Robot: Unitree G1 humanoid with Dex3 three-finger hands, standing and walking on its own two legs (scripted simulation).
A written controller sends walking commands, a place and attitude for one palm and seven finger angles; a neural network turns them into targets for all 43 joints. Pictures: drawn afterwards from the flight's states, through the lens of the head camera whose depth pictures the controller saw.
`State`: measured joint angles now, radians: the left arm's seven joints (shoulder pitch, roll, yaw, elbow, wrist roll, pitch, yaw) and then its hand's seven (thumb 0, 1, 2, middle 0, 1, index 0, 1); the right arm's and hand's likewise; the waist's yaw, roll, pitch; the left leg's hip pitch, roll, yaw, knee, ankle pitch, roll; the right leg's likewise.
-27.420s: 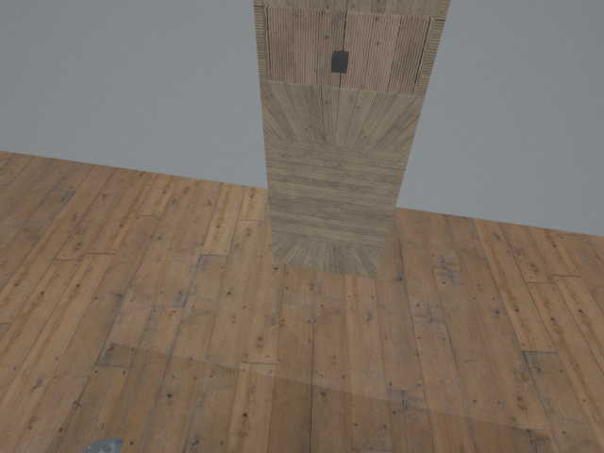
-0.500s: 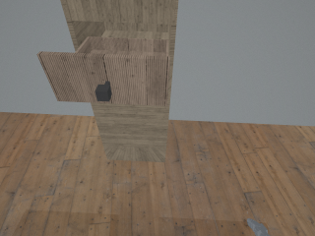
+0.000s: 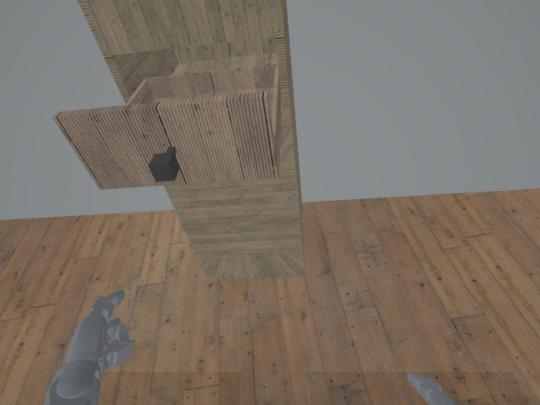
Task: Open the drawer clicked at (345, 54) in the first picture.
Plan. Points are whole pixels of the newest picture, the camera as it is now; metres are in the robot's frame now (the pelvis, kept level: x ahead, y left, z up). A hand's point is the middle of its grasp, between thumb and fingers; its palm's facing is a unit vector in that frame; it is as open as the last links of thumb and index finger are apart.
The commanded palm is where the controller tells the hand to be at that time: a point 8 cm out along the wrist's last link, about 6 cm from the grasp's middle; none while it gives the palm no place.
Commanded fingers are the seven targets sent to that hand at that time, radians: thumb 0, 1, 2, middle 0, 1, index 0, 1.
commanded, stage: let the arm hang, fingers relaxed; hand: left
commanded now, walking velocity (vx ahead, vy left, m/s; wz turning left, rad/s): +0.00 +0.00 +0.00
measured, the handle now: (167, 160) +0.51 +0.19 +0.14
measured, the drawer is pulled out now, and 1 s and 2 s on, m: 0.29 0.29 0.29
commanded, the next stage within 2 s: look to check the result in 0.92 s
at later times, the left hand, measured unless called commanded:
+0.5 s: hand out of the picture -0.03 +0.17 -0.14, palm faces +0.10 -0.96 -0.25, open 7.3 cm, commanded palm none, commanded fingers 0.00 0.90 0.90 -0.20 -0.30 -0.20 -0.30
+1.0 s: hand out of the picture -0.06 +0.14 -0.15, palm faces +0.09 -0.98 -0.20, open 7.4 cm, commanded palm none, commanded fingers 0.00 0.90 0.90 -0.20 -0.30 -0.20 -0.30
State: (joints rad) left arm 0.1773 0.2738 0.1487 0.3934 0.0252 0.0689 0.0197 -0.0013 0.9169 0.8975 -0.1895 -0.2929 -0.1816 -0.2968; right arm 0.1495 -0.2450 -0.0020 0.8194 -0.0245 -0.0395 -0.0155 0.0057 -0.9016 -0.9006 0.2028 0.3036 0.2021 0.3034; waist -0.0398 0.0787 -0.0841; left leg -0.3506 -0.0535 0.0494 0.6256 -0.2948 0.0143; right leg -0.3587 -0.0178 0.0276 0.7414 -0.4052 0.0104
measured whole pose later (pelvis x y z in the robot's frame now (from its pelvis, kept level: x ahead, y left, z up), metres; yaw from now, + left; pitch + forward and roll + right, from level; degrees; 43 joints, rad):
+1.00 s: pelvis -0.04 -0.02 +0.03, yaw +3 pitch -2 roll +0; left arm 0.28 0.11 0.01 1.16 0.01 0.00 0.04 0.00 0.91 0.90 -0.20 -0.30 -0.20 -0.30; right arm 0.36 -0.13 0.00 1.14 -0.02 0.02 -0.05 0.00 -0.91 -0.90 0.20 0.30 0.20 0.30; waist -0.02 0.03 0.04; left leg -0.13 -0.01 0.06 0.40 -0.24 0.03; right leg -0.19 0.05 -0.06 0.39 -0.17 -0.08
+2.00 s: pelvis -0.01 -0.03 +0.03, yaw +4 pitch -1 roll +0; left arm 0.25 0.13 0.02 1.15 0.00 -0.01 0.04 0.01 0.92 0.90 -0.20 -0.30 -0.20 -0.30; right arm 0.30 -0.13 0.00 1.13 -0.02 0.02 -0.05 0.00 -0.91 -0.90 0.20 0.30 0.20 0.30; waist -0.02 0.04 0.06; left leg -0.10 0.01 0.04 0.38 -0.27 0.00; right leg -0.15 0.08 -0.08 0.36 -0.20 -0.09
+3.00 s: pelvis -0.01 -0.03 +0.03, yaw +3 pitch -1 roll +0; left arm 0.24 0.14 0.01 1.15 0.00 -0.01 0.04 0.01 0.92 0.90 -0.20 -0.30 -0.20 -0.30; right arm 0.29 -0.14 0.00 1.14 -0.02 0.02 -0.05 0.00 -0.91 -0.90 0.20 0.30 0.20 0.30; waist -0.02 0.03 0.06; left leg -0.09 0.01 0.05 0.37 -0.27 0.00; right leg -0.14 0.08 -0.07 0.35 -0.20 -0.09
